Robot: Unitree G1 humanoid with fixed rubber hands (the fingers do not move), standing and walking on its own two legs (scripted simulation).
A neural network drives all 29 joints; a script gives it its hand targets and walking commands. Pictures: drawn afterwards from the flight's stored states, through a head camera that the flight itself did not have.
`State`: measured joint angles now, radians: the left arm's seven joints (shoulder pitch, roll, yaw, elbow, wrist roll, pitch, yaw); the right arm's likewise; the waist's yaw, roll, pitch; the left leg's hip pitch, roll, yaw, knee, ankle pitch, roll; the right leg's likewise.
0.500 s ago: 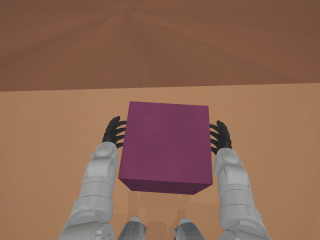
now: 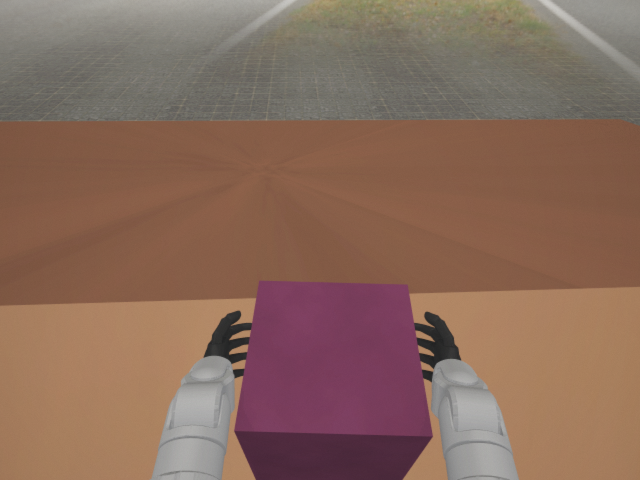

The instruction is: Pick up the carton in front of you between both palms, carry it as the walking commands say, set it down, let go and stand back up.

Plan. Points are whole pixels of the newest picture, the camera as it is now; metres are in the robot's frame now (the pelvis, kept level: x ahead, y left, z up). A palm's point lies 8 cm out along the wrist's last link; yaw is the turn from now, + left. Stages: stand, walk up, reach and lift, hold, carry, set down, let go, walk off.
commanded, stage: reach and lift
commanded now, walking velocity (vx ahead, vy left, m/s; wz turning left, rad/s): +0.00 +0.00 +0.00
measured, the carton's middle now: (330, 388) +0.30 +0.00 -0.05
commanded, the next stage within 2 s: hold in 0.98 s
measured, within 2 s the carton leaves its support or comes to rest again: neither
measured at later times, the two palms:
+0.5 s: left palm (216, 362) +0.29 +0.15 +0.03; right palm (446, 366) +0.29 -0.15 +0.03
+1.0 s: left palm (215, 358) +0.28 +0.15 +0.04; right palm (449, 361) +0.29 -0.15 +0.04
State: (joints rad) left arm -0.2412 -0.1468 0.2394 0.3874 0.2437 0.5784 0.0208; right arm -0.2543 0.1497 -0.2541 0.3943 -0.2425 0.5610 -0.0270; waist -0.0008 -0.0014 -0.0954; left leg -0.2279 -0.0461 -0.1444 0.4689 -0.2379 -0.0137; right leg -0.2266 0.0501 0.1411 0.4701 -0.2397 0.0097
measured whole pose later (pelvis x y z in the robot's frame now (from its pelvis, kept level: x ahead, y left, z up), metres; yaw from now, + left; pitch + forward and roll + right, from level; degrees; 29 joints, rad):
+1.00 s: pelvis +0.00 +0.00 +0.01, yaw +0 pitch -5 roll +0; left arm -0.25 -0.15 0.21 0.28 0.27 0.71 0.01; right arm -0.26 0.15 -0.24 0.29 -0.28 0.69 0.00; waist 0.00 0.00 -0.01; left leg -0.08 -0.04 -0.13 0.37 -0.20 -0.01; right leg -0.08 0.04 0.14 0.38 -0.21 0.01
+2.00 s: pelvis +0.04 -0.01 -0.01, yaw +0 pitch +2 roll +0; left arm -0.21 -0.13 0.15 0.01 0.17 0.91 0.04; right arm -0.21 0.13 -0.16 0.00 -0.19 0.90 -0.04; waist 0.00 0.02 -0.16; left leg -0.27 0.03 -0.04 0.59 -0.37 -0.01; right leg -0.26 -0.01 0.00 0.57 -0.33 0.01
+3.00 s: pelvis +0.60 +0.03 +0.01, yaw -2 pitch +4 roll -2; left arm -0.08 -0.13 0.06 -0.33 0.13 1.16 0.08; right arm -0.09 0.13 -0.09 -0.33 -0.10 1.14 -0.09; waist -0.03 0.01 -0.07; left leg -0.14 0.01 0.23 0.28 -0.23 0.08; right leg -0.61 -0.10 -0.10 0.85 -0.18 0.00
